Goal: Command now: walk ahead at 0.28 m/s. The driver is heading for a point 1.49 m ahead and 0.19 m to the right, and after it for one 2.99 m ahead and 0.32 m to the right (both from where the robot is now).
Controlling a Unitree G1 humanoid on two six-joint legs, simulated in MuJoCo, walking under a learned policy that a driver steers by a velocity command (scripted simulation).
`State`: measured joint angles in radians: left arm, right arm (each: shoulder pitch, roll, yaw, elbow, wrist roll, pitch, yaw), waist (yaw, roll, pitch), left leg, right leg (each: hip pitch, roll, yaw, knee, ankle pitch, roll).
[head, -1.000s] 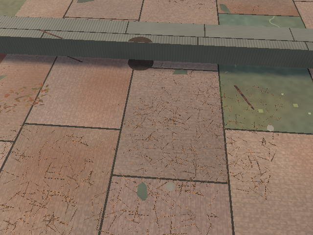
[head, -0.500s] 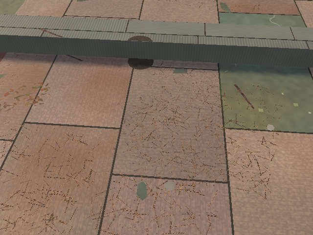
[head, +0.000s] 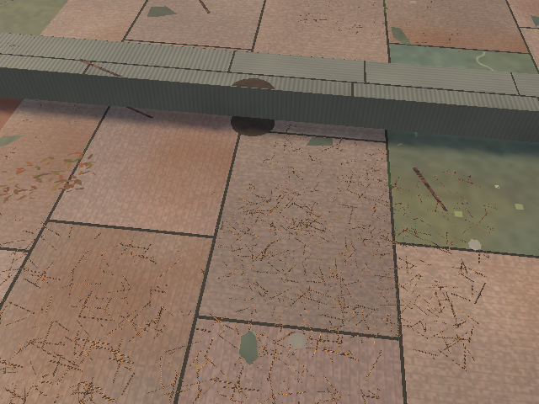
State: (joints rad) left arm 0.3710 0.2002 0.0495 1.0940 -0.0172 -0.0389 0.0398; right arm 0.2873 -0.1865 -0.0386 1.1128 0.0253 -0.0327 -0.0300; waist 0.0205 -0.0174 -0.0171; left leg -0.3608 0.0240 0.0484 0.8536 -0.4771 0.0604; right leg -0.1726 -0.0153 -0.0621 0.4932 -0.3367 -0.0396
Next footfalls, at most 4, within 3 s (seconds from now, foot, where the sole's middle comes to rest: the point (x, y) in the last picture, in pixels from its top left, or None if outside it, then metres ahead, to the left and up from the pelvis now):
0.14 left None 0.09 0.14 -0.77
0.62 right None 0.47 -0.08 -0.77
1.12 left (225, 321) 0.76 0.15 -0.77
1.46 right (313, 342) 0.71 -0.09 -0.77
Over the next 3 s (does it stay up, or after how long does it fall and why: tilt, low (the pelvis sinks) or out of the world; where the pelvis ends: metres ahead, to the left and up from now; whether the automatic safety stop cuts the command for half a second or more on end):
stays up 1.15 -0.04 -0.01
